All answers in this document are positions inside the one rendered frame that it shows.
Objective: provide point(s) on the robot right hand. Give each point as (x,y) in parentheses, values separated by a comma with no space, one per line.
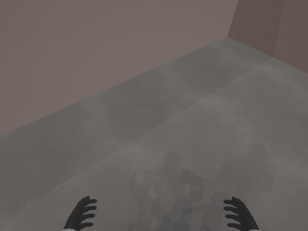
(244,217)

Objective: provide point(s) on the robot left hand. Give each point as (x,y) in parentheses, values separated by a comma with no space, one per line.
(76,217)

